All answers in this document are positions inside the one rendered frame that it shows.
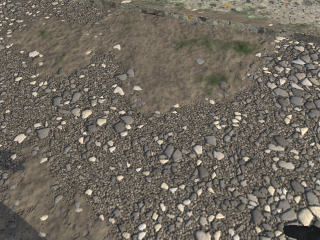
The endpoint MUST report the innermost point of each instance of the robot right hand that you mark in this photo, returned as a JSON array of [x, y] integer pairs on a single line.
[[301, 232]]

